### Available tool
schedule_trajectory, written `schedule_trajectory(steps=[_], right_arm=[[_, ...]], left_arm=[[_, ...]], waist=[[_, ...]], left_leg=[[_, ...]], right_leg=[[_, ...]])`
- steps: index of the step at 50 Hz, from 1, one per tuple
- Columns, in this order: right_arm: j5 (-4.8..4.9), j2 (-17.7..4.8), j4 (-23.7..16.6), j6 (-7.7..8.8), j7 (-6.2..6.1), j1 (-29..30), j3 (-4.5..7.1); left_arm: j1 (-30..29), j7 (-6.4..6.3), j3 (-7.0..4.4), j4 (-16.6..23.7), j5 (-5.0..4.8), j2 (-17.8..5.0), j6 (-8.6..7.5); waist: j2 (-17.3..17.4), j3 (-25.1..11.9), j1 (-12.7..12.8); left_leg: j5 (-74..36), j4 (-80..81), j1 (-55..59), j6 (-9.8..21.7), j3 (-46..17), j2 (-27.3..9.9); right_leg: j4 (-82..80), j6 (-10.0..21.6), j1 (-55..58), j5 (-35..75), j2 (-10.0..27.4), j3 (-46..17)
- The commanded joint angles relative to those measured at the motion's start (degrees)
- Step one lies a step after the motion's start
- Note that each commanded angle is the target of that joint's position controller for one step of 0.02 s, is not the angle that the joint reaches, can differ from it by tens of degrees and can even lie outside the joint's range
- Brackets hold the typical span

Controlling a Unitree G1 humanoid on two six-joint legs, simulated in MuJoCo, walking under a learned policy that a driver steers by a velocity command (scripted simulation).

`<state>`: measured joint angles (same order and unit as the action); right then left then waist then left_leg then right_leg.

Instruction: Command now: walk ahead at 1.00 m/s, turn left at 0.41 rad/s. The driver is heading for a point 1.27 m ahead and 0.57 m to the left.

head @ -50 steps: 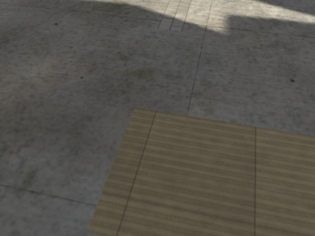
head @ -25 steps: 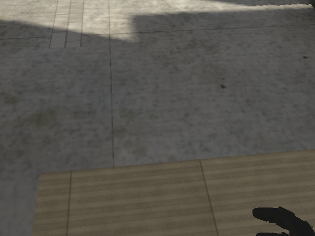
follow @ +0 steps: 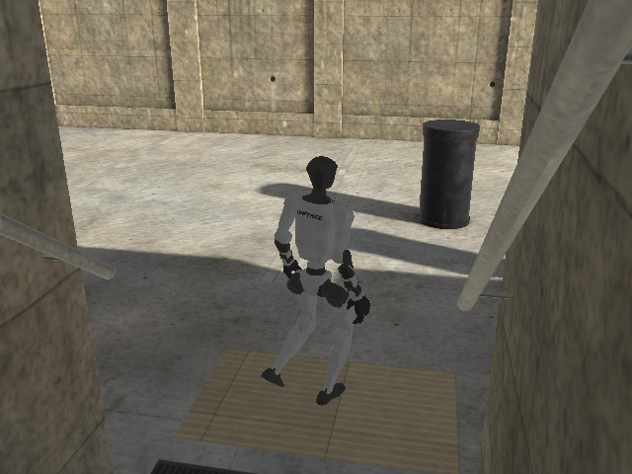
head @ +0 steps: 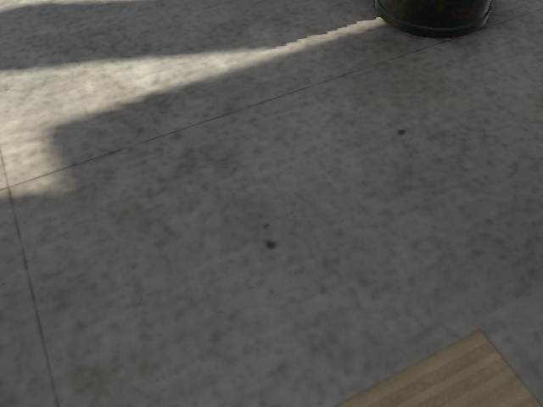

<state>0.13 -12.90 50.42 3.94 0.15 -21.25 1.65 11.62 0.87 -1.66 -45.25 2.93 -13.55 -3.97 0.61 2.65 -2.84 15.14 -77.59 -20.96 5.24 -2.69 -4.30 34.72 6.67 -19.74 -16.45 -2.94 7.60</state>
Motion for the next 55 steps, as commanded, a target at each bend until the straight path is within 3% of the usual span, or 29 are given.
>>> schedule_trajectory(steps=[1, 3, 7, 11, 14, 15, 16, 17, 18, 19, 20, 21, 23, 26, 29, 32, 34, 35, 36, 37, 38, 39, 40, 41, 42, 45, 49, 52, 55], right_arm=[[-0.72, -3.72, -2.35, -1.93, 1.55, -3.66, 1.22], [-0.82, -3.04, -4.18, -3.21, 2.15, 1.27, 1.34], [-0.29, -1.90, -8.33, -2.85, 2.96, 11.82, 0.37], [-0.71, -3.93, -10.36, -2.46, 3.96, 15.27, -0.02], [-0.69, -10.03, -6.04, -3.53, 3.33, -2.20, 2.13], [-0.81, -12.95, -2.38, -3.85, 2.56, -14.84, 3.76], [0.12, -15.02, -0.43, -3.76, 1.48, -20.92, 5.40], [1.00, -15.43, 0.17, -4.12, 0.81, -13.95, 5.49], [-0.93, -19.11, -3.16, -4.19, 0.69, -7.76, 5.59], [-1.67, -16.55, -5.77, -4.09, 0.24, -5.28, 5.56], [-2.00, -12.37, -5.54, -3.73, -0.18, -3.71, 4.71], [-1.49, -11.33, -5.11, -3.07, -0.11, -1.81, 4.24], [-0.74, -11.23, -5.69, -0.84, -0.46, -0.57, 3.68], [-0.39, -12.71, -6.48, 1.01, -0.25, -0.94, 3.97], [0.45, -13.04, -5.88, 0.77, 0.34, -4.04, 4.60], [0.09, -14.05, -5.95, 0.40, 0.47, -5.45, 5.30], [-0.07, -15.37, -6.94, 0.52, 0.11, -3.23, 5.75], [-0.48, -17.21, -7.43, 0.67, 0.26, -1.67, 6.12], [-0.61, -18.39, -8.56, 0.98, 0.57, 2.38, 6.35], [-0.76, -13.09, -10.51, 1.70, 0.64, 4.56, 4.94], [1.82, -3.11, -13.33, 1.50, 0.47, -2.62, 2.26], [0.78, -7.64, -13.65, 0.55, 0.08, -2.03, 1.74], [-0.88, -10.79, -12.99, -0.37, 0.24, 3.76, 2.43], [-1.71, -11.18, -13.30, -0.92, 1.06, 6.33, 2.58], [-2.17, -10.41, -13.90, -1.51, 2.04, 8.87, 2.49], [-2.40, -6.03, -17.29, -3.61, 3.78, 11.32, 0.98], [-2.28, -6.66, -21.40, -4.39, 4.29, 18.02, 0.14], [-2.07, -6.91, -22.82, -4.40, 5.28, 24.04, -0.37], [-2.12, -5.95, -22.46, -3.66, 5.82, 27.13, -0.95]], left_arm=[[6.18, -0.48, -1.72, 0.03, -1.38, -4.46, -2.74], [7.09, -0.30, -1.65, -1.30, -2.47, -4.20, -3.79], [8.28, -0.46, -1.13, -2.56, -2.08, -3.23, -4.39], [9.90, -2.61, -1.37, -2.90, -2.39, -7.74, -4.21], [4.99, -4.67, -3.03, -0.70, -1.43, -13.73, -1.96], [0.51, -4.63, -3.54, 0.91, -0.90, -14.91, -0.85], [-2.67, -3.52, -3.72, 1.21, -1.29, -13.75, 0.05], [-5.15, -1.83, -0.70, 4.06, 0.04, -3.04, -0.84], [2.65, -1.32, 0.43, 10.93, -1.32, -1.26, -2.12], [1.76, -0.97, 1.01, 11.63, -0.34, -4.17, -3.89], [-0.60, -0.82, 0.53, 10.79, -0.38, -7.11, -4.45], [-2.71, -0.97, 0.55, 10.69, 0.59, -7.06, -3.89], [-2.24, -0.94, 1.33, 11.15, 1.65, -6.30, -1.02], [-11.02, -0.28, 2.22, 15.32, 0.71, -5.48, 0.46], [-17.40, 0.29, 3.28, 17.48, -0.94, -3.04, 0.28], [-19.56, -0.05, 3.05, 18.54, -1.60, -4.21, -0.12], [-14.50, -0.78, 1.82, 17.25, -1.57, -7.17, -0.58], [-7.50, -1.45, 0.46, 15.45, -1.87, -10.22, -0.87], [4.52, -2.28, -0.90, 12.70, -1.96, -12.68, -1.17], [18.13, -3.57, -2.70, 10.38, -0.64, -16.52, -1.31], [16.13, -3.45, -3.33, 10.62, 2.38, -20.30, -1.33], [9.41, -2.91, -3.97, 11.52, 1.24, -18.01, -0.66], [3.98, -2.68, -2.68, 12.16, 0.53, -11.64, -0.35], [3.16, -2.31, -1.98, 10.91, 0.14, -8.81, -0.20], [5.13, -2.22, -1.71, 8.92, 0.17, -7.94, -0.31], [9.71, -1.22, -1.19, 3.67, -1.31, -5.58, -1.99], [7.95, -0.65, -1.32, 1.88, -1.21, -7.22, -3.51], [11.06, -0.87, -1.54, -0.19, -1.11, -8.98, -3.74], [15.63, -1.62, -1.80, -1.68, -0.99, -11.32, -3.25]], waist=[[-2.29, -1.93, 1.05], [-3.56, 1.31, 0.77], [-4.34, 4.28, 1.57], [-3.70, 2.85, 0.44], [-7.89, -6.42, -9.79], [-7.07, -10.40, -15.88], [0.37, -10.36, -19.10], [14.54, -1.24, -10.71], [16.38, -11.94, -1.29], [7.25, -11.71, -1.84], [-3.50, -3.19, 0.24], [-7.98, 0.56, 2.66], [-7.75, 3.13, 5.72], [-5.70, 4.55, 3.62], [-1.23, 1.80, -1.16], [2.54, -0.66, -3.35], [3.11, -4.41, -0.57], [2.92, -9.20, 3.30], [2.51, -14.75, 10.75], [-2.41, -22.35, 15.89], [-20.20, -27.54, 8.18], [-19.85, -25.48, 6.69], [-10.95, -15.15, 6.86], [-4.79, -9.70, 6.28], [-2.65, -6.70, 6.17], [-5.55, -2.45, 3.67], [-5.52, 1.23, 1.42], [-3.12, 4.94, 2.68], [-3.34, 4.96, 3.53]], left_leg=[[-3.40, 1.11, -13.78, 0.37, -1.94, -3.89], [-5.01, 3.66, -18.50, -0.12, -0.55, -4.54], [-17.23, 17.00, -19.20, 0.85, 6.83, -1.72], [-22.65, 33.76, -10.00, 3.94, 14.77, 4.35], [-13.99, 33.94, 8.44, 6.47, 14.87, 9.67], [-9.37, 35.32, 20.32, 9.00, 10.93, 9.29], [-9.39, 42.73, 28.90, 12.90, 5.23, 6.92], [-18.60, 38.29, 28.87, 13.86, -4.29, 4.47], [-7.78, 48.82, 39.19, 24.83, -32.84, -4.81], [12.80, 63.48, 36.73, 24.39, -46.79, -10.24], [17.11, 67.32, 26.60, 20.87, -44.41, -9.71], [12.60, 67.09, 17.50, 17.71, -38.05, -6.54], [3.60, 67.31, 4.90, 16.61, -30.03, -2.02], [-8.48, 69.91, -3.83, 14.81, -20.80, 3.78], [-22.37, 66.76, 1.62, 10.29, -17.00, 6.91], [-30.21, 62.77, 11.18, 8.27, -19.26, 4.86], [-39.68, 55.49, 14.26, 5.71, -20.55, 4.59], [-44.94, 46.74, 15.43, 4.40, -20.37, 4.72], [-42.79, 33.73, 10.74, 3.27, -19.19, 6.18], [-26.37, 15.67, 1.86, 3.11, -15.57, 8.39], [16.84, -0.77, -16.17, 1.44, -9.00, 13.95], [10.41, -5.95, -23.83, 2.34, -5.58, 9.50], [3.96, -4.68, -25.29, 2.13, -3.56, 6.18], [1.18, -2.08, -24.05, 1.66, -2.52, 4.20], [0.94, -0.59, -23.00, 1.34, -2.44, 2.56], [0.15, 0.19, -25.35, 0.81, -2.20, -0.72], [-9.89, 7.34, -25.49, -0.04, 0.23, -1.25], [-15.48, 20.62, -22.40, 1.32, 6.34, 0.14], [-14.36, 31.52, -12.59, 4.63, 12.84, 5.48]], right_leg=[[-22.92, -0.15, 11.71, 10.17, 16.16, -16.22], [-25.51, -2.35, 11.85, 19.00, 15.15, -9.29], [-27.93, -5.32, 12.29, 36.29, 9.40, 4.66], [-24.31, -7.31, 19.38, 64.96, 11.51, 9.36], [-2.36, -7.64, 22.21, 86.39, 15.32, 8.08], [14.36, -6.77, 16.62, 82.81, 15.87, 6.24], [41.24, -6.27, 7.50, 48.28, 8.72, 7.15], [62.79, -5.87, -14.69, -10.30, -2.32, 3.22], [69.47, -7.40, -30.01, -13.84, -2.27, -9.52], [63.76, -6.24, -33.45, -10.23, 0.60, -14.19], [56.87, -6.24, -32.51, -5.45, 3.67, -14.23], [51.78, -6.71, -28.65, -4.26, 5.66, -13.58], [43.72, -8.96, -22.50, -4.00, 8.59, -12.93], [24.97, -10.97, -15.47, 3.89, 9.82, -8.93], [7.98, -10.06, -9.92, 18.84, 6.73, -6.77], [-0.93, -8.77, -7.82, 20.91, 4.13, -7.44], [-5.67, -7.89, 1.60, 17.24, 1.65, -8.56], [-5.28, -7.21, 9.29, 12.33, 0.79, -9.17], [-4.82, -6.40, 22.16, 9.00, 2.83, -9.90], [-3.21, -4.79, 36.62, -8.52, 12.88, -18.91], [-13.28, -0.61, 48.03, -22.06, 30.38, -49.36], [-20.33, 2.52, 42.62, -35.77, 30.35, -61.89], [-20.67, 1.68, 33.01, -34.12, 26.17, -50.25], [-19.77, 0.73, 25.86, -22.21, 23.40, -39.75], [-20.16, -0.59, 21.43, -12.54, 20.84, -31.67], [-22.35, -2.28, 16.41, 1.31, 19.07, -19.43], [-26.46, -3.68, 11.49, 17.14, 17.15, -4.84], [-28.58, -5.54, 13.07, 26.41, 14.60, 3.49], [-25.60, -6.99, 17.41, 55.51, 14.44, 7.88]])
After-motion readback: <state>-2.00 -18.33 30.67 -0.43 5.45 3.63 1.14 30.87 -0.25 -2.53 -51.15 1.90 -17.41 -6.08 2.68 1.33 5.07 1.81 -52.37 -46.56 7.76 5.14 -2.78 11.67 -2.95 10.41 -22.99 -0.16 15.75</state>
